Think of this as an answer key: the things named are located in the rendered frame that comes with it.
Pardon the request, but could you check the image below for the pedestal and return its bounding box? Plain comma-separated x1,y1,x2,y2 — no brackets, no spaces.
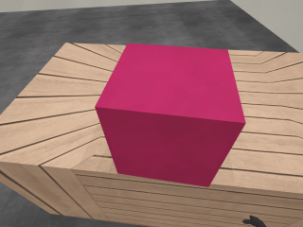
0,43,303,227

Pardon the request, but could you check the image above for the carton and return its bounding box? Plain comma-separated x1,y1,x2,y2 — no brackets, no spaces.
95,43,246,187

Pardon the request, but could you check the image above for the robot right hand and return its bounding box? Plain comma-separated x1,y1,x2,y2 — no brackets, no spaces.
242,215,266,227

